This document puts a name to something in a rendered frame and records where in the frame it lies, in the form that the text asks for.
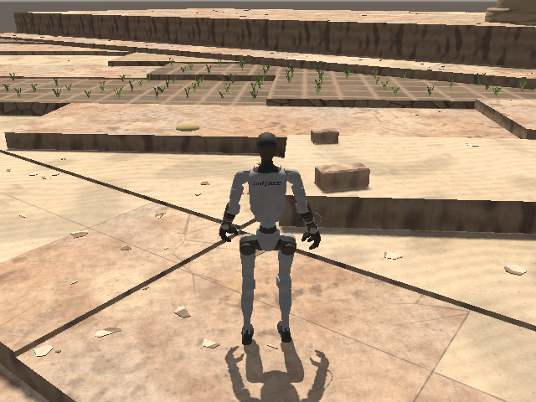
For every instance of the right robot foot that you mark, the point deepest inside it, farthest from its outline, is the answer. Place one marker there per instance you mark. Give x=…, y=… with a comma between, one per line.
x=286, y=335

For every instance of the robot left forearm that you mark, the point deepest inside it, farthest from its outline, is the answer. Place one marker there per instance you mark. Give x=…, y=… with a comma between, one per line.
x=227, y=219

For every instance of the robot right hand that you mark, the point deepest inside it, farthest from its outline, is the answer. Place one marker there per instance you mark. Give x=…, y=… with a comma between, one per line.
x=316, y=237

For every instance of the robot left hand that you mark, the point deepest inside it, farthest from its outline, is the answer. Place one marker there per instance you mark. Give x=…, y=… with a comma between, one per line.
x=231, y=230

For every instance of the robot left thigh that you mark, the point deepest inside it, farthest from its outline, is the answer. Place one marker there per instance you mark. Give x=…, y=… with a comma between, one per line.
x=247, y=256

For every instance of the robot left upper arm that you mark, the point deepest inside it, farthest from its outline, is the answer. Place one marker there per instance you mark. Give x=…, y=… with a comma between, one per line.
x=236, y=191

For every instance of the robot right upper arm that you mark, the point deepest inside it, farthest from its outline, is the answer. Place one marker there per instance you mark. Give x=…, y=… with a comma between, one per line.
x=294, y=177

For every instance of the robot right forearm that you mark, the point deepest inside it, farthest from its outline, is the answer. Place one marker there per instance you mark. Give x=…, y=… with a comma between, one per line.
x=309, y=220

